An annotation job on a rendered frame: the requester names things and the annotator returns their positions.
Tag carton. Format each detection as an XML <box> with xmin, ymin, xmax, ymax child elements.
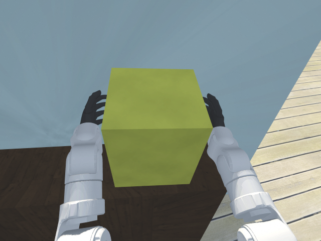
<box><xmin>101</xmin><ymin>68</ymin><xmax>213</xmax><ymax>187</ymax></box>

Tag right robot upper arm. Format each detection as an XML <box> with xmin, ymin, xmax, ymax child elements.
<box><xmin>237</xmin><ymin>218</ymin><xmax>296</xmax><ymax>241</ymax></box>

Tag left robot upper arm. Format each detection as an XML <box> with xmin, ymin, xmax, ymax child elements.
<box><xmin>57</xmin><ymin>226</ymin><xmax>111</xmax><ymax>241</ymax></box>

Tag right robot hand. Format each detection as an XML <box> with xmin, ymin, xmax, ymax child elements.
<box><xmin>203</xmin><ymin>93</ymin><xmax>225</xmax><ymax>128</ymax></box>

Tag left robot forearm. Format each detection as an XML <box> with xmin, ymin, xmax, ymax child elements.
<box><xmin>55</xmin><ymin>123</ymin><xmax>105</xmax><ymax>241</ymax></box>

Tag pedestal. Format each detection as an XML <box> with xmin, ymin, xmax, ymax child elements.
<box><xmin>0</xmin><ymin>143</ymin><xmax>227</xmax><ymax>241</ymax></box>

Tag left robot hand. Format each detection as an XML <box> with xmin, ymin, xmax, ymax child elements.
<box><xmin>80</xmin><ymin>90</ymin><xmax>107</xmax><ymax>125</ymax></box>

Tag right robot forearm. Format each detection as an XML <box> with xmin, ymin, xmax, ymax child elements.
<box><xmin>207</xmin><ymin>127</ymin><xmax>297</xmax><ymax>241</ymax></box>

